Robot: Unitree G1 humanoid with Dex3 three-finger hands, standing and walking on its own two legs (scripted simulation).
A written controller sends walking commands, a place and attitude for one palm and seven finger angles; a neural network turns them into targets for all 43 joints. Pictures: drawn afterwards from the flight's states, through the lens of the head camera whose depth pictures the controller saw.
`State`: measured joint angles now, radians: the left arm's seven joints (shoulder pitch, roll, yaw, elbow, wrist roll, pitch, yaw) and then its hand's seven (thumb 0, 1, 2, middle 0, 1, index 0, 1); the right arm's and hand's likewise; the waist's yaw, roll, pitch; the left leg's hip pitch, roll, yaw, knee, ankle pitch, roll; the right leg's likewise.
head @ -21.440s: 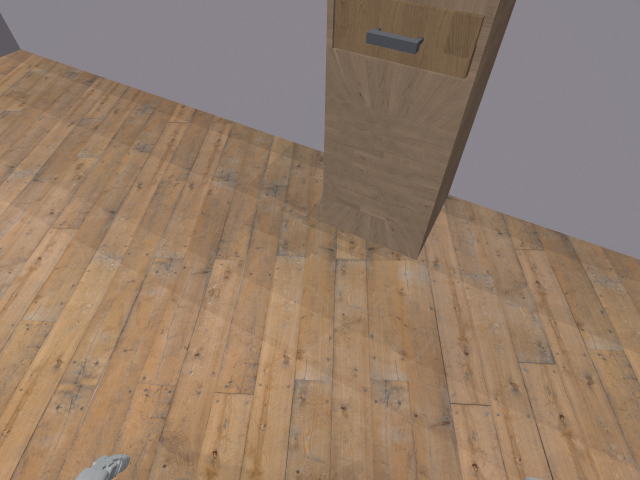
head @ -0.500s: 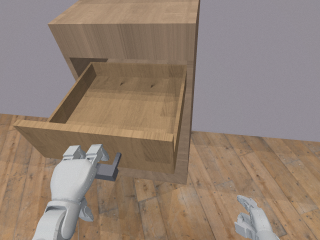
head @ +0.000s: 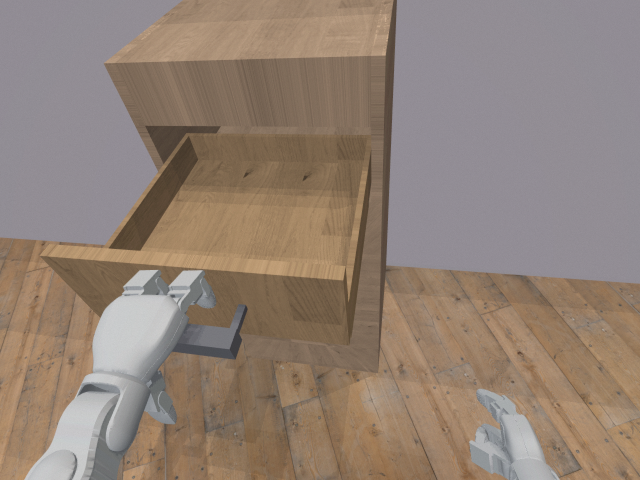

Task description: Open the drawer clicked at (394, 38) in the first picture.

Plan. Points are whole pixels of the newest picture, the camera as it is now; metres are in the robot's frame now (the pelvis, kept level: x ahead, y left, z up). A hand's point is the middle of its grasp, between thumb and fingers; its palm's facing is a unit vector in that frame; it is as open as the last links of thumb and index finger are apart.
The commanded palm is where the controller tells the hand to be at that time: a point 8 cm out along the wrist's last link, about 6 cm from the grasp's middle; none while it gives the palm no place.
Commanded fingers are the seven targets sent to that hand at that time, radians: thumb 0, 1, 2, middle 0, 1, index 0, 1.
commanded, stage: lift the hand off the handle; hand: left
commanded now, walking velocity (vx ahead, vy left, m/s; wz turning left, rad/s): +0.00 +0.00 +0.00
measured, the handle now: (190, 322) +0.27 +0.22 +0.06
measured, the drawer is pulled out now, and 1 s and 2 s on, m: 0.30 0.30 0.30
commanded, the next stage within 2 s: draw the hand back to the body in 0.92 s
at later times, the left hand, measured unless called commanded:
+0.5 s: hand (142, 292) +0.24 +0.22 +0.17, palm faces +0.21 -0.07 -0.97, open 13.7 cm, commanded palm +0.19 +0.22 +0.22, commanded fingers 0.00 -0.50 0.30 -0.30 -1.20 -0.30 -1.20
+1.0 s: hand (148, 253) +0.25 +0.20 +0.21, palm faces +0.18 -0.04 -0.98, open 13.8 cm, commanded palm +0.20 +0.21 +0.27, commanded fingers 0.00 -0.50 0.30 -0.30 -1.20 -0.30 -1.20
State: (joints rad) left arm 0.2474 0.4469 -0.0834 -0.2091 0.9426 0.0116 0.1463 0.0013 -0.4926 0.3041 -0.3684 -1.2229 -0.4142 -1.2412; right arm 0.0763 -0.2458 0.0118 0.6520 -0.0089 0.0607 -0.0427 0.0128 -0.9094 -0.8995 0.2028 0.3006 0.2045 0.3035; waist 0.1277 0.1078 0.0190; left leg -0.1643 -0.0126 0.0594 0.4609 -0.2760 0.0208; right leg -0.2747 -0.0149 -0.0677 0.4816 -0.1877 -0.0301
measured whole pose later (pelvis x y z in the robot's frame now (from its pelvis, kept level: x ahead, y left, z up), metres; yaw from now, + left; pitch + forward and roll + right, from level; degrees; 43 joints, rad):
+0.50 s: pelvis +0.00 +0.00 +0.01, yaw +1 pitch -4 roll +1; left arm 0.14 0.51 -0.03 -0.42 0.85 0.12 -0.01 0.00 -0.50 0.30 -0.35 -1.21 -0.35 -1.21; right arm 0.03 -0.26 0.05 0.64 0.02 0.10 0.00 0.01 -0.91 -0.90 0.20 0.30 0.20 0.30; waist 0.14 0.14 0.03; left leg -0.06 -0.02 0.05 0.37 -0.23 0.02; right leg -0.17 -0.02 -0.08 0.39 -0.15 -0.03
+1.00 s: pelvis -0.01 -0.01 +0.00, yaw +0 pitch -4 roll +1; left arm -0.01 0.60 0.05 -0.41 0.75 0.18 -0.19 0.00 -0.50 0.30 -0.32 -1.20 -0.32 -1.20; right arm 0.04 -0.29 0.06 0.61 0.05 0.11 0.02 0.01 -0.91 -0.90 0.20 0.30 0.20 0.30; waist 0.11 0.16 0.02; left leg -0.11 -0.01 0.05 0.40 -0.23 0.01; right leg -0.23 -0.01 -0.07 0.45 -0.16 -0.04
